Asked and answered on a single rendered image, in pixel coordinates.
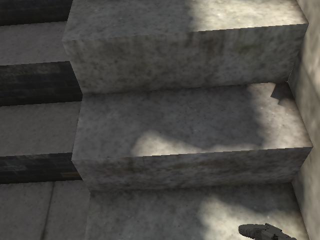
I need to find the right robot hand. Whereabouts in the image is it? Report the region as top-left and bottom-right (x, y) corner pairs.
(238, 223), (297, 240)

